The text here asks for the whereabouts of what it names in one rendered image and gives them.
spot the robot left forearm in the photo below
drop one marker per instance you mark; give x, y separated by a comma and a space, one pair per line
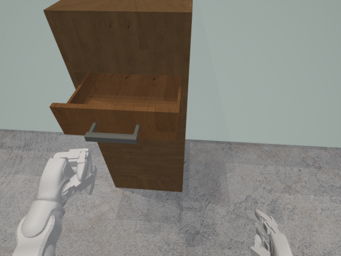
37, 233

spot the handle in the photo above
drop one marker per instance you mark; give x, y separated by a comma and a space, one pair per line
111, 137

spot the left robot hand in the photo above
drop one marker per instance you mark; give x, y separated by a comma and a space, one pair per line
74, 167

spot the right robot hand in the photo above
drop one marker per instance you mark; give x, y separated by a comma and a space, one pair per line
276, 243

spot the cabinet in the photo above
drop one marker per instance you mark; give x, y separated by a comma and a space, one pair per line
143, 37

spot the drawer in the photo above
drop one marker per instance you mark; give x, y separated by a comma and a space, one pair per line
118, 102

